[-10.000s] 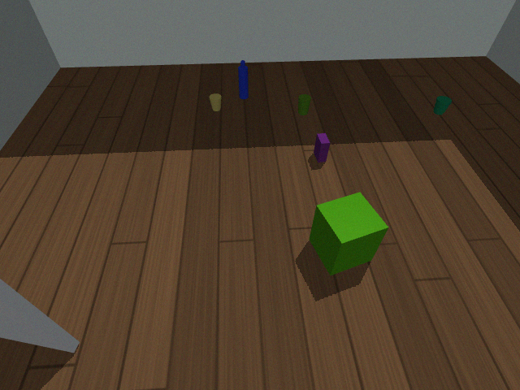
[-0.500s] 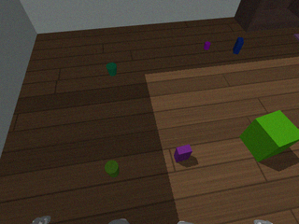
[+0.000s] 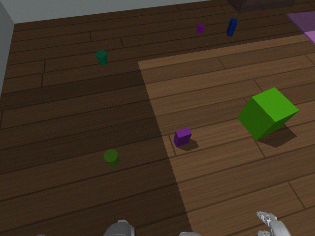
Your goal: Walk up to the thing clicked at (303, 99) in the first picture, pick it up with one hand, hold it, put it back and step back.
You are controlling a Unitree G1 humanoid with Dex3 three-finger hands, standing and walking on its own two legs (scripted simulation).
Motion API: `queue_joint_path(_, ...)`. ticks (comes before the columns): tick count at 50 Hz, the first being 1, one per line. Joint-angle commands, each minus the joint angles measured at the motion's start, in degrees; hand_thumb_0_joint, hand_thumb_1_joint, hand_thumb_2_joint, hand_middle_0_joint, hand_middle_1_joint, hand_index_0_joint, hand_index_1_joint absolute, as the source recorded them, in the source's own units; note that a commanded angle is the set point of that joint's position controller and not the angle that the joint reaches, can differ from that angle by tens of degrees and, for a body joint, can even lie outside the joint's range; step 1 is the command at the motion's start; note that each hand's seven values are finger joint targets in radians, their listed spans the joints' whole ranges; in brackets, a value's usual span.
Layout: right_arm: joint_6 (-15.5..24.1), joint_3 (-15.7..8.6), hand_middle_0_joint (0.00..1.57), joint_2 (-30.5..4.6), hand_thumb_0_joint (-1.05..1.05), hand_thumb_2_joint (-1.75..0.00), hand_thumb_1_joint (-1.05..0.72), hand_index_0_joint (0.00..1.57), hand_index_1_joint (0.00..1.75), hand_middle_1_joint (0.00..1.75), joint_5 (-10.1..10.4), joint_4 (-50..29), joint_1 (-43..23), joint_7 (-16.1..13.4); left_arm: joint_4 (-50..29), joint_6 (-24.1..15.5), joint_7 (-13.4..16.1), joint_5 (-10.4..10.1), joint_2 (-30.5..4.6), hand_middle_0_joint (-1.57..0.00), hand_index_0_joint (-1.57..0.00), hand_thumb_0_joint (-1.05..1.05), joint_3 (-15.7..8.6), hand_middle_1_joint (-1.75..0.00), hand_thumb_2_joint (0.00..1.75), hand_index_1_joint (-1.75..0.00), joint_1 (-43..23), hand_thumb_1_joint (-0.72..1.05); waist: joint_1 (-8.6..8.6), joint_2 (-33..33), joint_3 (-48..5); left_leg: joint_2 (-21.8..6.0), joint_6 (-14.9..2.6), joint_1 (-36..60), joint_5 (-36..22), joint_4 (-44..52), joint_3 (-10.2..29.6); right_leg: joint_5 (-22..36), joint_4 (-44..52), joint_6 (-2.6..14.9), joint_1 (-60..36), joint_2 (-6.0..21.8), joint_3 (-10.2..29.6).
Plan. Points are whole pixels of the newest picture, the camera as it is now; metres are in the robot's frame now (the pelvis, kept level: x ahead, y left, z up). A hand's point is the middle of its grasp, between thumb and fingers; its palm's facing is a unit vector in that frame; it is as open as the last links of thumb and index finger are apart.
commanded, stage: walk up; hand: left
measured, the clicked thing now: (112, 158) +0.56 +0.26 -0.69
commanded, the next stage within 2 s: stand in 1.88 s
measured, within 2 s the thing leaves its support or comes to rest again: neither
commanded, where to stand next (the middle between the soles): +0.20 -0.03 m, yaw +5 degrees
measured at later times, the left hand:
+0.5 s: hand out of the picture -0.03 +0.25 -0.14, palm faces +0.05 -0.92 -0.38, open 7.4 cm
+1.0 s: hand out of the picture -0.15 +0.22 -0.12, palm faces +0.07 -0.90 -0.43, open 7.4 cm
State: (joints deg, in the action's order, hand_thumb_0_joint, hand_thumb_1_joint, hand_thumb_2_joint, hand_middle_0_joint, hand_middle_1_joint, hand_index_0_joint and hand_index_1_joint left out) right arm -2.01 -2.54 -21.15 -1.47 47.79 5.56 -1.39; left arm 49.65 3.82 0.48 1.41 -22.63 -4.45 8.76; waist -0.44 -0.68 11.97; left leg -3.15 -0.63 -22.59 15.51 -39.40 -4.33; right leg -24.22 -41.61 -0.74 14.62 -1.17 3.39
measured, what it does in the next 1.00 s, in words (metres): walks backwards: left foot, then right foot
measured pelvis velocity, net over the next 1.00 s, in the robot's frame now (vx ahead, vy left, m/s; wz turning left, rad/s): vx -0.20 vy -0.06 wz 0.06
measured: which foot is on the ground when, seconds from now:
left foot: down 0.00-0.12, up 0.14-0.32, down 0.34-0.68, up 0.70-0.94, down 0.96-1.00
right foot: down 0.00-0.36, up 0.38-0.64, down 0.66-1.00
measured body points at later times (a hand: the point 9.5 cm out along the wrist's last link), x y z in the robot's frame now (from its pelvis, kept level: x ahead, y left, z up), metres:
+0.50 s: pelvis -0.13 -0.03 +0.01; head -0.07 -0.01 +0.45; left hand -0.03 +0.29 -0.11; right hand -0.01 -0.33 -0.10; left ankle -0.10 +0.10 -0.72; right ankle -0.15 -0.16 -0.64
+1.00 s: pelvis -0.20 -0.06 +0.01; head -0.18 -0.07 +0.46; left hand -0.16 +0.27 -0.09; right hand -0.12 -0.36 -0.13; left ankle -0.19 +0.08 -0.72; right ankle -0.21 -0.18 -0.72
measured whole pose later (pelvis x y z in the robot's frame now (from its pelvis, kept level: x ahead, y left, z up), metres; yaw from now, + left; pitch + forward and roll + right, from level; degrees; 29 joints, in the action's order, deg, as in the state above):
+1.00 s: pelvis -0.20 -0.06 +0.01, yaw +3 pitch -3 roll +2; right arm -0.5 -3.2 -21.4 -2.0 55.6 12.8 0.5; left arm 52.4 -0.7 0.3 1.2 -21.6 -3.4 12.9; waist -1.2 -0.1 6.3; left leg 2.3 0.3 -12.8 14.8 -31.4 1.5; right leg -21.7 -38.3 -0.1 13.1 3.0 0.9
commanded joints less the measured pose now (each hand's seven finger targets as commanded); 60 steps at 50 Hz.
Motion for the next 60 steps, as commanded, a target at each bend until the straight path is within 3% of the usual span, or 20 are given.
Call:
queue_joint_path(1, -0.02, -3.29, 0.20, -12.56, 0.00, -0.90, -0.90, 0.20, 0.30, 0.30, 1.26, -5.04, -0.31, -0.42, -2.87, -2.34, 0.27, 1.29, -13.77, -0.20, -0.20, 0.00, -4.67, -0.30, 0.90, -0.30, 7.84, 0.90, -1.43, -3.45, -15.63, -3.39, -2.79, -1.44, -7.73, -3.95, 9.74, 17.57, 17.98, 6.24, -8.00, 10.04, 12.54)
queue_joint_path(2, -0.10, -3.08, 0.20, -10.37, 0.00, -0.90, -0.90, 0.20, 0.30, 0.30, 1.84, -5.51, -3.58, -1.08, -4.43, -2.14, 0.19, 0.55, -18.84, -0.20, -0.20, 0.00, -5.63, -0.30, 0.90, -0.30, 4.27, 0.90, -3.54, -16.42, -12.27, 8.04, 0.28, -4.63, 17.70, -17.31, 5.31, 28.23, 21.69, 16.80, 0.17, 21.49, 25.27)
queue_joint_path(3, -0.27, -3.62, 0.20, -11.74, 0.00, -0.90, -0.90, 0.20, 0.30, 0.30, 1.85, -4.72, -2.92, -1.43, -6.50, -2.68, 0.26, 1.25, -18.91, -0.20, -0.20, 0.00, -5.40, -0.30, 0.90, -0.30, 2.56, 0.90, -3.17, -14.26, -10.03, 7.13, 0.58, -3.29, 23.13, -27.85, 12.21, 34.69, 21.47, 19.75, 5.43, 24.86, 28.78)
queue_joint_path(7, 0.81, -2.60, 0.20, -11.58, 0.00, -0.90, -0.90, 0.20, 0.30, 0.30, 2.28, -2.49, 3.67, -1.73, -9.14, -2.40, 1.17, 0.83, -12.39, -0.20, -0.20, 0.00, -4.16, -0.30, 0.90, -0.30, -3.11, 0.90, 0.54, -8.40, -12.39, 9.11, 1.50, -5.03, 14.17, -30.34, 12.21, 43.33, 12.68, 12.92, -2.47, 13.04, 8.33)
queue_joint_path(13, 2.02, -2.52, 0.20, -10.33, 0.00, -0.90, -0.90, 0.20, 0.30, 0.30, 0.59, -4.25, 3.30, -1.38, -10.52, -1.36, 1.62, 0.79, -11.45, -0.20, -0.20, 0.00, -3.84, -0.30, 0.90, -0.30, 3.22, 0.90, -3.18, -10.51, -15.28, 4.85, 1.50, -3.45, 12.58, -1.49, 5.85, 46.93, 5.90, 12.27, -15.33, 13.38, 8.65)
queue_joint_path(16, 2.29, -3.63, 0.20, -11.62, 0.00, -0.90, -0.90, 0.20, 0.30, 0.30, -0.13, -2.28, 8.33, -1.07, -12.02, -0.48, 0.83, -0.31, -11.53, -0.20, -0.20, 0.00, -3.08, -0.30, 0.90, -0.30, -0.14, 0.90, 0.28, -6.96, -16.65, 3.62, -0.43, 10.19, -6.99, 14.54, 5.46, 34.10, 2.04, 8.27, -4.02, 11.55, 7.94)
queue_joint_path(19, 2.36, -6.12, 0.20, -22.40, 0.00, -0.90, -0.90, 0.20, 0.30, 0.30, -0.49, -4.35, 5.42, -0.40, -12.30, -0.39, 1.47, 0.01, -11.20, -0.20, -0.20, 0.00, -3.78, -0.30, 0.90, -0.30, -4.01, 0.90, 3.65, 12.67, -15.81, -22.90, -18.83, 6.28, -25.16, 19.22, 37.97, -14.05, -24.97, 1.57, 8.19, -3.67, 5.05)
queue_joint_path(23, 2.69, -4.23, 0.20, -15.38, 0.00, -0.90, -0.90, 0.20, 0.30, 0.30, -0.55, -5.04, 0.36, -1.43, -8.23, -0.48, 0.85, -0.62, -10.84, -0.20, -0.20, 0.00, -4.05, -0.30, 0.90, -0.30, 3.51, 0.90, -2.20, 7.18, -12.56, -13.18, -12.85, 7.78, -23.61, 14.10, 18.41, -5.62, -32.67, 1.56, 11.67, -3.46, 7.46)
queue_joint_path(27, 2.79, -4.11, 0.20, -14.32, 0.00, -0.90, -0.90, 0.20, 0.30, 0.30, -1.17, -4.48, 3.32, -0.38, -7.11, -2.38, -0.54, -0.23, -9.29, -0.20, -0.20, 0.00, -3.32, -0.30, 0.90, -0.30, 1.89, 0.90, 1.86, 10.86, -12.86, -9.95, -12.11, 13.14, -2.88, 15.79, 16.83, -6.49, -10.41, -0.36, 8.73, -1.11, 1.93)
queue_joint_path(31, 1.33, -4.13, 0.20, -15.74, 0.00, -0.90, -0.90, 0.20, 0.30, 0.30, -0.93, -4.37, 1.18, 0.69, -0.61, -4.71, -0.12, -0.27, -8.11, -0.20, -0.20, 0.00, -3.12, -0.30, 0.90, -0.30, 9.88, 0.90, -1.77, 11.80, -14.63, -7.38, -9.01, 7.78, 0.81, 8.74, 12.22, 3.49, 20.34, 1.67, -6.48, -1.11, -5.26)
queue_joint_path(33, 1.05, -1.83, 0.20, -9.00, 0.00, -0.90, -0.90, 0.20, 0.30, 0.30, 0.08, -5.11, 4.04, 0.99, -0.49, -5.99, 0.50, 1.45, -14.23, -0.20, -0.20, 0.00, -4.69, -0.30, 0.90, -0.30, 9.35, 0.90, -0.73, -5.37, -11.91, 1.64, -1.58, -10.88, 10.92, -5.56, 8.30, -1.79, 24.72, 5.56, -14.15, 10.18, 18.55)
queue_joint_path(34, 0.88, -2.59, 0.20, -10.39, 0.00, -0.90, -0.90, 0.20, 0.30, 0.30, 0.42, -5.45, -0.36, 0.17, -2.48, -5.82, 0.56, 1.19, -19.83, -0.20, -0.20, 0.00, -5.49, -0.30, 0.90, -0.30, 5.56, 0.90, -3.32, -9.12, -10.49, 3.61, 0.47, -5.91, 18.51, -10.22, 13.33, -7.38, 27.06, 13.61, 3.25, 22.47, 30.09)
queue_joint_path(35, 0.82, -3.58, 0.20, -13.20, 0.00, -0.90, -0.90, 0.20, 0.30, 0.30, 0.72, -3.79, -0.34, 0.11, -3.55, -6.06, 0.52, 1.04, -19.34, -0.20, -0.20, 0.00, -5.21, -0.30, 0.90, -0.30, 1.18, 0.90, -2.32, -6.98, -6.01, 2.87, 1.27, -2.29, 16.91, -16.37, 16.95, -7.04, 27.17, 16.04, 9.41, 23.66, 30.66)
queue_joint_path(38, 1.59, -2.88, 0.20, -11.55, 0.00, -0.90, -0.90, 0.20, 0.30, 0.30, 1.18, -0.60, 3.75, 0.40, -2.90, -6.88, 0.83, 0.72, -13.84, -0.20, -0.20, 0.00, -3.85, -0.30, 0.90, -0.30, -1.38, 0.90, 0.59, -6.31, -5.39, 4.49, 1.05, -2.51, 10.28, -15.92, 14.06, 7.15, 22.48, 10.88, 4.06, 15.30, 14.58)
queue_joint_path(43, 2.69, -2.45, 0.20, -10.58, 0.00, -0.90, -0.90, 0.20, 0.30, 0.30, -0.05, 0.18, 1.92, 1.50, -1.09, -7.08, 0.64, 0.44, -13.71, -0.20, -0.20, 0.00, -3.93, -0.30, 0.90, -0.30, 5.19, 0.90, -3.32, -9.47, -8.35, 3.38, 1.34, -2.36, 11.36, -0.87, 8.46, 18.42, 18.75, 10.27, -8.48, 14.44, 11.27)
queue_joint_path(47, 3.67, -3.09, 0.20, -9.71, 0.00, -0.90, -0.90, 0.20, 0.30, 0.30, -0.13, 2.93, 7.27, 1.50, -1.93, -6.05, 0.49, -0.64, -12.81, -0.20, -0.20, 0.00, -2.46, -0.30, 0.90, -0.30, 1.82, 0.90, 0.72, -8.71, -12.40, 4.67, -0.64, 12.83, -1.17, 17.19, 4.47, 28.90, 11.41, 7.39, -4.56, 13.08, 6.56)
queue_joint_path(51, 4.04, -4.67, 0.20, -16.25, 0.00, -0.90, -0.90, 0.20, 0.30, 0.30, -0.25, 2.44, 5.29, 1.92, -0.49, -5.52, 0.56, -1.31, -10.26, -0.20, -0.20, 0.00, -1.59, -0.30, 0.90, -0.30, 0.56, 0.90, 0.31, 6.85, -12.21, -12.99, -13.30, 10.37, 8.82, 21.77, 28.15, -8.63, -1.95, 2.30, 1.96, 1.60, -2.71)
queue_joint_path(55, 3.20, -2.45, 0.20, -10.93, 0.00, -0.90, -0.90, 0.20, 0.30, 0.30, 0.57, 1.45, -1.77, 2.05, 3.21, -7.41, 0.54, -0.44, -9.84, -0.20, -0.20, 0.00, -1.66, -0.30, 0.90, -0.30, 5.92, 0.90, -3.70, 5.21, -10.56, -3.42, -3.93, 2.20, -3.66, 10.88, 14.37, 7.29, 20.10, 3.68, -10.69, 4.41, 1.40)
queue_joint_path(57, 2.63, -2.21, 0.20, -9.39, 0.00, -0.90, -0.90, 0.20, 0.30, 0.30, 0.87, 1.73, 0.41, 1.82, 3.23, -7.90, 0.79, 0.29, -16.63, -0.20, -0.20, 0.00, -3.10, -0.30, 0.90, -0.30, 4.56, 0.90, -2.59, -4.52, -8.04, 5.45, -0.22, -3.59, 11.18, -1.67, 9.52, -2.75, 26.37, 11.42, -7.57, 18.90, 20.65)
queue_joint_path(60, 3.07, -2.70, 0.20, -10.44, 0.00, -0.90, -0.90, 0.20, 0.30, 0.30, 0.55, 3.07, 2.42, 1.94, 1.37, -8.40, 0.92, 0.10, -14.07, -0.20, -0.20, 0.00, -2.35, -0.30, 0.90, -0.30, -0.43, 0.90, -0.99, -3.70, -4.67, 2.02, 0.11, -1.27, 13.76, -3.94, 10.82, 9.66, 24.91, 13.96, -2.81, 20.99, 17.31)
